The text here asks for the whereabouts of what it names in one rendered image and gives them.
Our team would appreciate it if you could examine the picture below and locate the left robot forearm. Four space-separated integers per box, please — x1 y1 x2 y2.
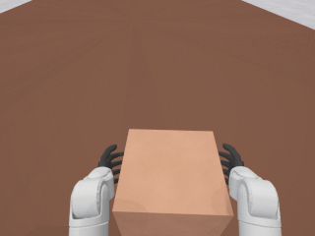
69 166 115 236

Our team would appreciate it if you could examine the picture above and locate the carton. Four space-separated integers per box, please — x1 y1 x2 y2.
112 129 234 236

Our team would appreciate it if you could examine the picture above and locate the left robot hand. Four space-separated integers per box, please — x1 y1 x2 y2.
97 144 124 184

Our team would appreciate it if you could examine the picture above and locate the right robot forearm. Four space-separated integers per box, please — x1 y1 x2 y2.
228 166 282 236

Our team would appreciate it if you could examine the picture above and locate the right robot hand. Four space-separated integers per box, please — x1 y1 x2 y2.
218 144 244 185

